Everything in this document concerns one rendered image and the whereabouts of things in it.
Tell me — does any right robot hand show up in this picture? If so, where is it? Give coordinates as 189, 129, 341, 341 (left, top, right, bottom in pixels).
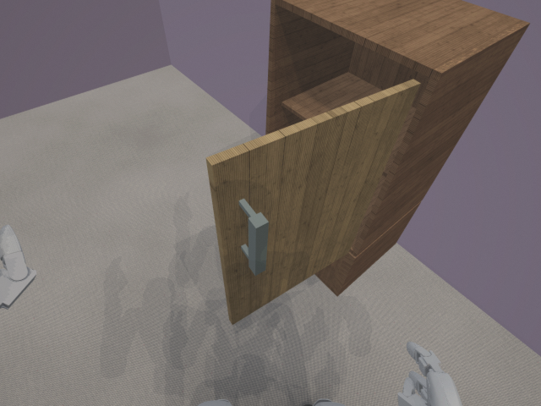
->
397, 342, 462, 406

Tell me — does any left robot hand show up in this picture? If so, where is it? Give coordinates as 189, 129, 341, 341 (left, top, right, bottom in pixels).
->
0, 225, 36, 310

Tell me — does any cupboard door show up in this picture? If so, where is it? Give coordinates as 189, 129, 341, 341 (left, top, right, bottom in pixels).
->
206, 79, 421, 325

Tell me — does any handle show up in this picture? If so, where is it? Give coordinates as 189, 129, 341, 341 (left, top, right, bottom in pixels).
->
238, 199, 269, 276

